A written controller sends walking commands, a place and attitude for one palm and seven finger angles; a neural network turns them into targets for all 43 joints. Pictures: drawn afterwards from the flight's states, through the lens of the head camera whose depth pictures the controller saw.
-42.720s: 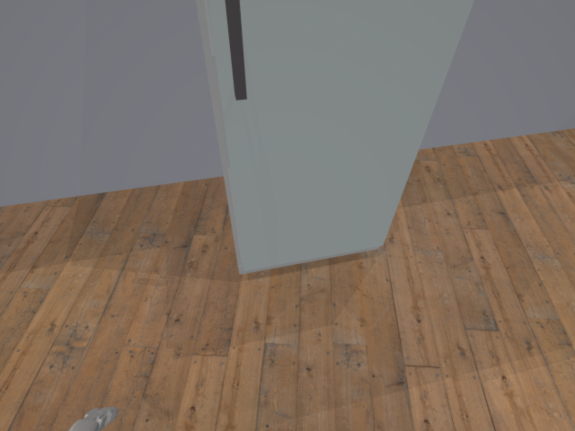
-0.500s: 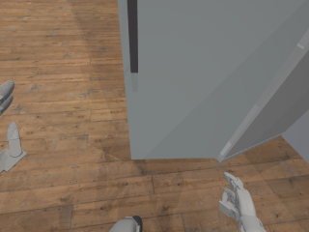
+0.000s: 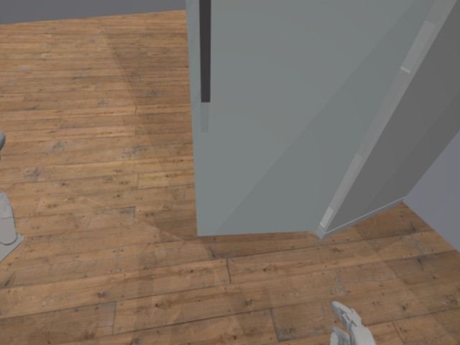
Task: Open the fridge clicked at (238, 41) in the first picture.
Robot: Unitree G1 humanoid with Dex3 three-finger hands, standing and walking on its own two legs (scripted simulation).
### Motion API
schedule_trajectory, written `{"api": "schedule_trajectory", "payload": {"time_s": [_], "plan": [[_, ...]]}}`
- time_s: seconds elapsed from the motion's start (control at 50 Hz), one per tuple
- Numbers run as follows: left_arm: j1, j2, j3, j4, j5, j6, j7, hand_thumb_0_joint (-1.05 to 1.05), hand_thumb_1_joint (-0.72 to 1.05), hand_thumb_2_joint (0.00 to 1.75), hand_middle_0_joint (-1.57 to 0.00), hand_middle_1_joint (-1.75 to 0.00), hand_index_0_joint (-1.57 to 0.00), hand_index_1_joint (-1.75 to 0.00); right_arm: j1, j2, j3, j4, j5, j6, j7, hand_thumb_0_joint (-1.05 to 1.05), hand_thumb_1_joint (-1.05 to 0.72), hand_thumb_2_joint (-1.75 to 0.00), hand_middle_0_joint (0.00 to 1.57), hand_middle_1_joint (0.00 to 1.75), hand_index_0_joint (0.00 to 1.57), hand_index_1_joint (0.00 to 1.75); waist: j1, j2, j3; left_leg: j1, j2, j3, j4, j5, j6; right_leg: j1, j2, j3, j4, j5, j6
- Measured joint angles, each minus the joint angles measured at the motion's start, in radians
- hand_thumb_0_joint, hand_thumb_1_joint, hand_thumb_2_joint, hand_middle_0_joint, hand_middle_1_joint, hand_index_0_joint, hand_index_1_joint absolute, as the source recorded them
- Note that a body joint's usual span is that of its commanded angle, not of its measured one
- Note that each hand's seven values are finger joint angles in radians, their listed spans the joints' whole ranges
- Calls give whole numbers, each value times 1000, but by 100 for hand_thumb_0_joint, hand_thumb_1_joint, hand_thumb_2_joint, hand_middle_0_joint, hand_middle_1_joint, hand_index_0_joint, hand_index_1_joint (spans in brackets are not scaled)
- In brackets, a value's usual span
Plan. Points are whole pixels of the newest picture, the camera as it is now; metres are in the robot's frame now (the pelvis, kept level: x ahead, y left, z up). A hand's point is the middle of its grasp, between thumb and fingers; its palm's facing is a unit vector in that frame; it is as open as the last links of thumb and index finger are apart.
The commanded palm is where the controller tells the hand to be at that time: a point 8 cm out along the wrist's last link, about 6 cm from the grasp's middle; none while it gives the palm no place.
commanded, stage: stop stepping back and stand still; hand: left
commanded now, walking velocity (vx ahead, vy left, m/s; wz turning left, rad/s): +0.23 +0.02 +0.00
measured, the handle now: (205, 42) +0.69 +0.12 +0.22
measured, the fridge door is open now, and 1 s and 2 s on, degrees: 69 69 69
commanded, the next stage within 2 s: let the arm hang, fingers relaxed in 0.42 s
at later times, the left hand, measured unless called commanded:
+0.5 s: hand out of the picture +0.17 +0.28 +0.19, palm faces +0.50 -0.71 -0.49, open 7.4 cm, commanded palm none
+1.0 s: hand out of the picture +0.00 +0.21 -0.17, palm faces +0.13 -0.97 -0.22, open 7.0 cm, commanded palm none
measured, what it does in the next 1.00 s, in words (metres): steps on the spot: left foot, then left foot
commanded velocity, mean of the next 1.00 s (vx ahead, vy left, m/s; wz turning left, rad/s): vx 0.06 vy -0.01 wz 0.00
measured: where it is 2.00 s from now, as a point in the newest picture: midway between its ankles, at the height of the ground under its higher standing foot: outside the picture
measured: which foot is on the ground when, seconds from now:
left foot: up 0.00-0.18, down 0.20-0.42, up 0.44-0.64, down 0.66-1.00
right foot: down 0.00-1.00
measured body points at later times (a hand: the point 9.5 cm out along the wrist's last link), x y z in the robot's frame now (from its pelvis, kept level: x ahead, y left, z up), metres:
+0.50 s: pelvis -0.02 +0.01 -0.01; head -0.02 +0.00 +0.44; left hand +0.14 +0.32 +0.22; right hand +0.13 -0.22 -0.11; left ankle -0.03 +0.13 -0.69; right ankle +0.01 -0.07 -0.73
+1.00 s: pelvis +0.00 +0.02 +0.00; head +0.03 +0.02 +0.45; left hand +0.00 +0.26 -0.15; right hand +0.06 -0.21 -0.15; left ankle +0.03 +0.14 -0.73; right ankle +0.01 -0.07 -0.73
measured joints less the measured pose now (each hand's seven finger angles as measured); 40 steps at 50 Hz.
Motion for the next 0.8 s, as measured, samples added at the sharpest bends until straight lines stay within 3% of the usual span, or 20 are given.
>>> {"api": "schedule_trajectory", "payload": {"time_s": [0.04,0.08,0.12,0.2,0.24,0.3,0.36,0.4,0.44,0.48,0.52,0.54,0.58,0.62,0.66,0.74,0.78,0.8], "plan": [[-48,-30,-10,74,-4,5,5,1,89,89,-21,-31,-22,-30,9,-18,-4,42,2,15,-6,1,-90,-90,21,30,20,30,22,-6,-25,-34,-19,-4,169,-29,0,0,-14,16,-16,18,-7],[-89,-69,-19,156,-5,12,13,1,89,89,-21,-31,-22,-30,26,-36,-6,62,5,20,-15,2,-90,-90,21,30,20,30,28,-15,-48,-25,-18,12,213,-22,5,3,-30,24,-35,29,-1],[-131,-110,-41,223,0,30,22,1,89,89,-21,-31,-21,-30,42,-56,-10,65,7,14,-28,2,-90,-90,21,30,20,30,24,-17,-58,24,-4,28,143,-33,16,0,-44,18,-39,32,6],[-166,-171,-112,239,13,61,30,1,89,89,-20,-31,-21,-30,57,-103,-27,47,3,-19,-48,2,-90,-90,21,30,20,30,0,6,-45,183,25,25,-133,-67,48,-38,-46,-12,38,10,25],[-159,-160,-126,199,17,61,29,2,90,89,-20,-31,-21,-30,37,-95,-37,43,1,-30,-52,2,-90,-90,21,30,20,30,-19,-15,-13,184,15,23,-147,43,32,-78,-50,6,142,-63,39],[-117,-104,-100,132,26,50,21,2,89,89,-21,-31,-21,-30,26,-47,-30,33,-2,-46,-42,2,-90,-90,21,30,20,30,-32,-58,10,203,5,41,-151,55,4,-134,-37,26,306,-146,54],[-79,-51,-56,74,31,25,21,2,89,89,-21,-31,-21,-30,46,-20,-16,13,-5,-62,-26,2,-90,-90,20,30,20,30,-43,-30,13,209,24,17,-170,60,-7,-115,-24,-10,251,-147,57],[-59,-18,-19,53,29,4,28,2,89,89,-21,-31,-21,-30,56,-18,-6,1,-3,-63,-17,2,-90,-90,21,30,20,30,-35,0,13,187,38,9,-129,37,-11,-60,-21,-24,108,-109,48],[-63,-2,4,61,26,-15,28,2,89,89,-21,-31,-21,-30,42,-23,-7,10,2,-49,-10,2,-90,-90,21,30,20,30,-17,29,22,122,40,-5,17,-64,7,-68,-11,-33,92,6,7],[-94,-23,-8,103,20,-25,20,1,89,89,-21,-31,-21,-30,23,-32,-14,45,5,-30,-6,2,-90,-90,21,30,20,30,-1,47,30,46,20,-18,210,-98,10,-61,-13,-38,94,5,-8],[-110,-63,-22,155,15,-25,15,1,89,89,-21,-31,-22,-30,12,-42,-14,70,7,-16,-2,2,-90,-90,21,30,20,30,15,49,27,10,7,-1,282,-84,8,-44,-20,-26,67,2,-4],[-135,-80,-45,216,32,-19,4,1,89,89,-21,-31,-21,-30,8,-49,-23,86,7,-17,16,2,-90,-90,21,30,20,30,12,55,18,-10,10,15,284,-88,7,-42,-28,-30,55,5,0],[-224,-115,-129,408,56,58,-38,0,90,89,-20,-31,-21,-30,-4,-70,-37,114,12,21,42,2,-90,-90,21,30,20,30,1,72,5,-26,16,48,223,-81,-3,-47,-56,-55,63,-2,10],[-302,-159,-218,629,62,150,-67,0,90,90,-20,-30,-20,-30,-19,-88,-39,131,8,64,53,1,-90,-90,21,30,20,30,-19,88,8,4,20,68,99,-9,-7,-56,-80,-78,106,-30,22],[-343,-205,-303,828,64,216,-89,0,91,90,-19,-30,-20,-30,-22,-102,-33,132,-3,90,62,1,-90,-90,21,30,20,30,-37,110,13,50,30,51,-23,102,12,-83,-85,-96,180,-75,32],[-353,-285,-424,1165,67,284,-125,1,91,89,-19,-30,-20,-29,-44,-70,-10,177,-34,119,57,1,-90,-90,21,30,20,30,-51,45,50,39,17,75,15,19,24,-132,-80,-32,272,-122,48],[-344,-335,-462,1294,68,291,-137,1,91,89,-19,-30,-20,-29,-37,-55,-1,207,-36,118,51,1,-90,-90,21,30,20,30,-50,25,78,54,21,69,-7,37,14,-111,-71,-34,241,-102,32],[-337,-356,-448,1330,51,276,-127,0,94,89,-20,-30,-20,-30,-31,-48,-1,225,-32,119,48,1,-90,-90,21,30,20,30,-44,20,88,60,26,61,-24,47,10,-98,-63,-43,213,-95,25]]}}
